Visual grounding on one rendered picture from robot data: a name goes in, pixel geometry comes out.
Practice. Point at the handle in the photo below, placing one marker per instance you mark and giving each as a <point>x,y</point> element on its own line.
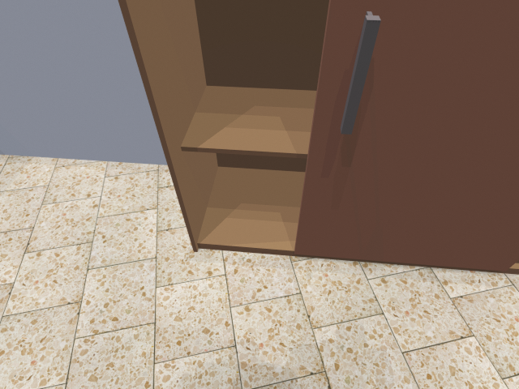
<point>366,45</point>

